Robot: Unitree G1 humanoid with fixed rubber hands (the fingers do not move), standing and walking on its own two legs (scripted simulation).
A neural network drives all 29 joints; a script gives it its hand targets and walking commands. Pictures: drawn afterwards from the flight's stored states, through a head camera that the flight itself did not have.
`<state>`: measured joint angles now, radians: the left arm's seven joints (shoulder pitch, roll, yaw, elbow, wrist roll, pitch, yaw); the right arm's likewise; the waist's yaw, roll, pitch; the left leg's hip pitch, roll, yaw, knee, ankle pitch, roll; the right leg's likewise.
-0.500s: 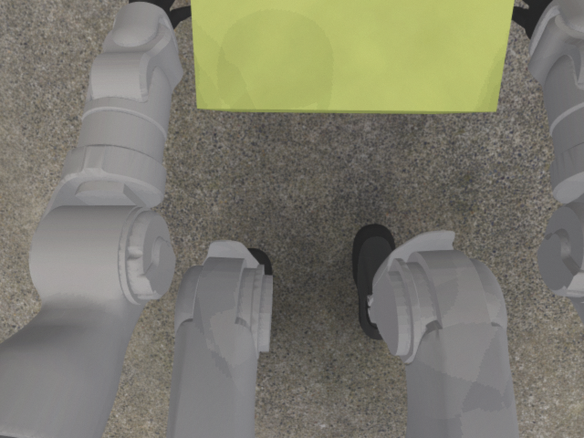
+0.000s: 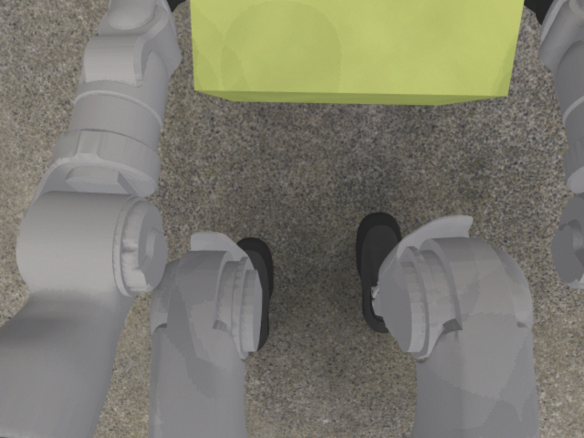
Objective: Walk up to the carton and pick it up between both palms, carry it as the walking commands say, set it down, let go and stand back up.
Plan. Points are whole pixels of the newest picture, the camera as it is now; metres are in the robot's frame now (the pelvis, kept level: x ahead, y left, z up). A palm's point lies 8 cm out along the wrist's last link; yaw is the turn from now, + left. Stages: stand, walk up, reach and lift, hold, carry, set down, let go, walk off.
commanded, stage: set down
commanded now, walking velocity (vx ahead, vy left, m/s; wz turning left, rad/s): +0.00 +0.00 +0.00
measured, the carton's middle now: out of the picture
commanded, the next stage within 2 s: none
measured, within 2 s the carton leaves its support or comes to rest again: rests again in 0.20 s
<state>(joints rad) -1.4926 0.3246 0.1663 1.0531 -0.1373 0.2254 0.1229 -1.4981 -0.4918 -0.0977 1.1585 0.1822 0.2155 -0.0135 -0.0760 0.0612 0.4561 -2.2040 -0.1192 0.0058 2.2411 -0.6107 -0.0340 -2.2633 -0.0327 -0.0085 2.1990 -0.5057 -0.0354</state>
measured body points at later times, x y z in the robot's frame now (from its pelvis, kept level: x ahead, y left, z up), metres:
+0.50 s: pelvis +0.01 +0.00 -0.01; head +0.39 -0.04 +0.22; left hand +0.58 +0.12 -0.20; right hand +0.53 -0.27 -0.21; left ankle +0.11 +0.11 -0.33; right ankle +0.13 -0.11 -0.33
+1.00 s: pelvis +0.01 +0.00 -0.01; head +0.38 -0.04 +0.21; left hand +0.58 +0.12 -0.20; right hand +0.53 -0.27 -0.21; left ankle +0.11 +0.11 -0.33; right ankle +0.13 -0.11 -0.33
